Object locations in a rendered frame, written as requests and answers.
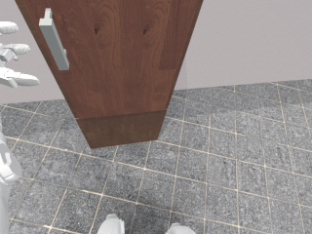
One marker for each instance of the robot shin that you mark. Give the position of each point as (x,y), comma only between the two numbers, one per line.
(174,224)
(111,216)

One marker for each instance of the left robot upper arm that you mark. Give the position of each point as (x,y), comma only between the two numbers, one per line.
(10,171)

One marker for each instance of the cupboard door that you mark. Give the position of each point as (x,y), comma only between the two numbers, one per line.
(123,55)

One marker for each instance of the robot right shin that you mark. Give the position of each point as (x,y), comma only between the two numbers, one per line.
(174,224)

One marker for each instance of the robot left hand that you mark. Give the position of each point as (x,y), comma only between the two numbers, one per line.
(9,77)

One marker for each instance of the handle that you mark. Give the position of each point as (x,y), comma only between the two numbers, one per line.
(51,36)

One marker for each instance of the robot left shin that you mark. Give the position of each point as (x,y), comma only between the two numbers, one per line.
(111,216)

